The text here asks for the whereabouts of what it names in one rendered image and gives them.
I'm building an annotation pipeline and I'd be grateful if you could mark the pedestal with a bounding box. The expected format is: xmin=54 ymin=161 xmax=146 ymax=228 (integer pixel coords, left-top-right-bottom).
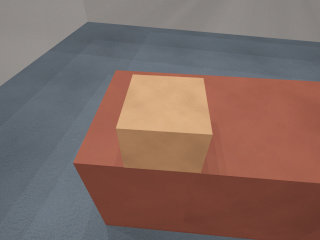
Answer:
xmin=73 ymin=70 xmax=320 ymax=240

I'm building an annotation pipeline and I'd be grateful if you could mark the carton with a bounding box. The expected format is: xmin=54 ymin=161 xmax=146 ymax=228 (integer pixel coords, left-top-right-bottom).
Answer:
xmin=116 ymin=74 xmax=213 ymax=173

